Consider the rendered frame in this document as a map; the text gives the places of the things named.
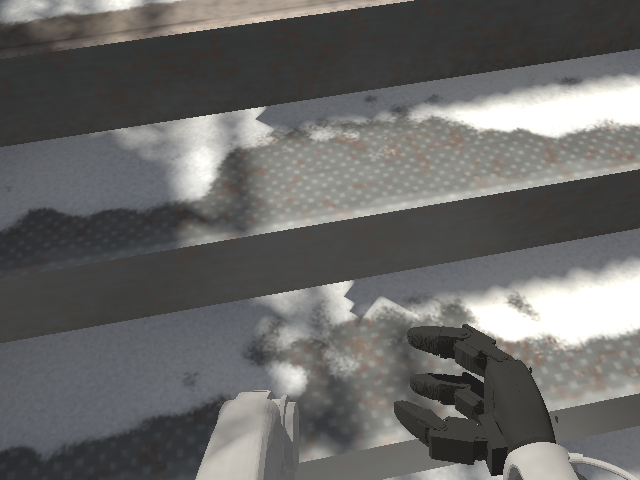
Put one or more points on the robot right forearm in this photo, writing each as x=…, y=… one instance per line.
x=540, y=461

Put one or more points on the robot left thigh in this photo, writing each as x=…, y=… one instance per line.
x=256, y=438

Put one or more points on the right robot hand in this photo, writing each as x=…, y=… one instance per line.
x=508, y=406

